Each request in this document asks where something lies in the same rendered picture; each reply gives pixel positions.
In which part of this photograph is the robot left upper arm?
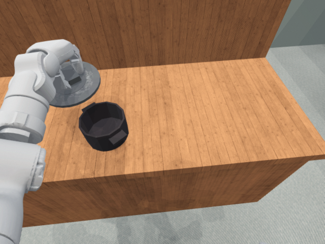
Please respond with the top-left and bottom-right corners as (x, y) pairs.
(0, 139), (46, 244)

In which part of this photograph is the knob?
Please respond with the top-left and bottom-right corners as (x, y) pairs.
(61, 65), (81, 86)

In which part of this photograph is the table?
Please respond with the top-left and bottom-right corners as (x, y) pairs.
(0, 0), (325, 227)

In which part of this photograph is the lid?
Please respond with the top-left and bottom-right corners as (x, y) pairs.
(49, 61), (101, 108)

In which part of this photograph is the left robot hand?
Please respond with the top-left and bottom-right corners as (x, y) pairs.
(27, 39), (84, 90)

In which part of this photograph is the robot left forearm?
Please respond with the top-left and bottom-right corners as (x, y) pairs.
(0, 47), (60, 144)

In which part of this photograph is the pot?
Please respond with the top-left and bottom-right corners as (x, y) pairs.
(79, 102), (129, 151)

